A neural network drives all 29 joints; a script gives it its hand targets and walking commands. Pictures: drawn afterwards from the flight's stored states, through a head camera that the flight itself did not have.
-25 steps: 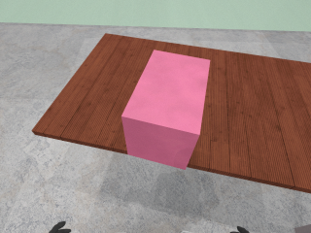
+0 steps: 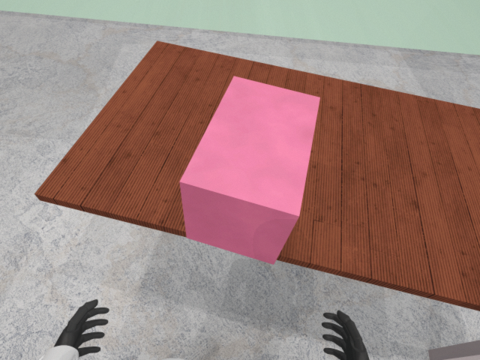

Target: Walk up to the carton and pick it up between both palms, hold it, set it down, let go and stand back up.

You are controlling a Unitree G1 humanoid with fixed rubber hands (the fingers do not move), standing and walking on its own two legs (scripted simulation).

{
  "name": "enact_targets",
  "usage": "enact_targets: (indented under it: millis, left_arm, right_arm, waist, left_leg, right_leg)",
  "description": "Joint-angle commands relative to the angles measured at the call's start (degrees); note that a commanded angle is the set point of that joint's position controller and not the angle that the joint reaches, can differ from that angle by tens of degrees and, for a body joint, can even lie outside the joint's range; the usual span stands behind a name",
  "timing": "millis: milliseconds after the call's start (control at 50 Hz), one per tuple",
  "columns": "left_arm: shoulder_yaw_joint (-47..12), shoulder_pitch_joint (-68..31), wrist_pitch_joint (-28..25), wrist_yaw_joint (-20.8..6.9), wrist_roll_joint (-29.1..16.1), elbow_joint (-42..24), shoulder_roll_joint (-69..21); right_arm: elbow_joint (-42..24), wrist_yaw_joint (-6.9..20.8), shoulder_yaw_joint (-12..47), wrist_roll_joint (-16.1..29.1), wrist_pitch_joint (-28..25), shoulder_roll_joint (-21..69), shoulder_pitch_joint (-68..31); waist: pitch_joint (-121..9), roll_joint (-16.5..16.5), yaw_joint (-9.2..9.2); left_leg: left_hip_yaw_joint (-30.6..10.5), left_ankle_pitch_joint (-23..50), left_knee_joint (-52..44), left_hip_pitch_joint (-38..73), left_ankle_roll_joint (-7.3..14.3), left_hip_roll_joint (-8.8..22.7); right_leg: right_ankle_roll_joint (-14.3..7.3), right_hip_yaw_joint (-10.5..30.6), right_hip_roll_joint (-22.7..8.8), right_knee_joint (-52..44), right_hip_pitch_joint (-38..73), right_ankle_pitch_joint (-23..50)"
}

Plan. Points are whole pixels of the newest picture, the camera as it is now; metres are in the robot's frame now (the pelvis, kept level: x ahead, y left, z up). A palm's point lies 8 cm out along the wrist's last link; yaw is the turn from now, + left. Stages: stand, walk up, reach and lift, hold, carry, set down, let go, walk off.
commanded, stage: reach and lift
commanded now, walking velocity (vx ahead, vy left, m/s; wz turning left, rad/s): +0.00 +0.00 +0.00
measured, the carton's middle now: (253, 167) +0.47 +0.01 +0.01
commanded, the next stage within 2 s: none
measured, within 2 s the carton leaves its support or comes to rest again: neither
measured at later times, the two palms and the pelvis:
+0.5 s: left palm (77, 316) +0.17 +0.27 -0.06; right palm (349, 348) +0.17 -0.16 -0.04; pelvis +0.03 +0.05 +0.01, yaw -2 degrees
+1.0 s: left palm (71, 304) +0.18 +0.27 -0.01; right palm (341, 344) +0.17 -0.14 -0.01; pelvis +0.03 +0.05 +0.01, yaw -1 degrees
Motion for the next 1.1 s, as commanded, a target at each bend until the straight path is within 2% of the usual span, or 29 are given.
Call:
enact_targets:
  millis: [0, 120, 240, 300, 440, 540, 700, 780, 920, 1000, 1080]
  left_arm:
    - [0.7, -2.6, -7.5, -0.6, -2.2, -10.2, 8.6]
    - [-1.0, 1.0, -9.7, -1.3, -3.7, -5.8, 6.9]
    - [-2.8, -0.4, -13.4, -0.7, -4.3, -5.7, 4.5]
    - [-3.8, -1.6, -15.6, -0.2, -4.4, -6.8, 3.7]
    - [-5.5, -0.6, -20.3, 0.8, -4.6, -10.6, 2.9]
    - [-5.9, 2.3, -22.5, 0.4, -5.1, -12.7, 3.4]
    - [-6.5, 6.4, -25.6, -2.0, -6.8, -15.0, 4.3]
    - [-6.9, 6.9, -27.5, -3.0, -7.9, -16.6, 4.5]
    - [-7.6, 7.0, -30.7, -3.3, -9.0, -19.7, 5.2]
    - [-8.2, 5.8, -31.9, -3.0, -9.9, -21.1, 5.7]
    - [-9.0, 2.8, -32.1, -2.3, -11.1, -21.4, 6.4]
  right_arm:
    - [-7.1, -1.2, -2.6, -0.1, -5.7, -4.4, 1.0]
    - [-7.8, -1.1, -3.4, -0.1, -7.8, -5.7, 0.0]
    - [-10.4, 0.4, -2.9, 1.1, -8.9, -6.2, -0.7]
    - [-10.9, 1.1, -2.9, 2.0, -9.5, -5.9, -0.4]
    - [-11.6, 1.2, -3.1, 4.2, -11.1, -5.3, 1.9]
    - [-13.8, 0.2, -2.9, 5.0, -12.1, -4.7, 3.9]
    - [-19.0, -2.1, -1.3, 6.0, -14.5, -3.5, 7.6]
    - [-21.6, -3.1, -0.4, 6.5, -15.7, -2.4, 8.9]
    - [-25.4, -3.9, 0.4, 6.9, -17.1, -0.2, 10.2]
    - [-27.4, -4.4, 0.4, 6.9, -16.9, 0.9, 9.5]
    - [-29.1, -5.0, 0.0, 6.1, -15.7, 1.7, 6.7]
  waist:
    - [-15.9, 6.7, -2.98]
    - [-11.6, 5.6, -1.27]
    - [-9.3, 6.2, -0.39]
    - [-8.8, 7.3, -0.79]
    - [-9.6, 9.5, -1.77]
    - [-9.9, 8.7, -2.02]
    - [-9.3, 6.7, -2.12]
    - [-8.8, 6.6, -1.96]
    - [-7.5, 8.0, -1.73]
    - [-6.9, 8.8, -1.69]
    - [-6.1, 9.2, -1.85]
  left_leg:
    - [5.7, 9.4, -9.5, -8.7, 2.4, -3.1]
    - [4.9, 14.4, -13.1, -6.6, 1.6, -2.8]
    - [4.3, 16.1, -15.0, -5.7, 1.2, -2.1]
    - [4.1, 15.5, -15.6, -5.6, 1.0, -1.8]
    - [3.2, 19.5, -14.6, -1.8, 0.0, -1.8]
    - [2.7, 23.9, -13.2, 0.7, -0.6, -2.3]
    - [1.5, 28.7, -11.7, 2.8, -1.0, -2.6]
    - [0.9, 28.3, -11.4, 3.1, -1.0, -2.5]
    - [0.5, 23.7, -11.5, 1.4, -0.7, -2.0]
    - [0.4, 18.5, -12.0, -0.9, -0.3, -1.6]
    - [0.3, 10.1, -13.3, -5.3, 0.7, -1.0]
  right_leg:
    - [3.4, 5.5, -1.9, -7.1, 18.4, 11.6]
    - [2.5, 3.6, 0.4, -10.4, 18.8, 9.8]
    - [1.0, 3.6, 1.5, -12.2, 18.2, 6.9]
    - [0.4, 4.1, 1.4, -12.5, 18.4, 6.6]
    - [-0.6, 5.3, 0.9, -13.3, 18.0, 9.4]
    - [-0.4, 5.6, 0.6, -13.8, 18.1, 13.2]
    - [0.3, 5.9, 0.2, -13.8, 18.6, 20.0]
    - [0.2, 6.0, 0.0, -13.9, 18.0, 20.0]
    - [-0.9, 6.4, -0.1, -14.2, 17.0, 13.8]
    - [-1.3, 6.8, -0.3, -13.7, 17.1, 10.1]
    - [-1.3, 7.1, -0.5, -12.7, 17.8, 5.6]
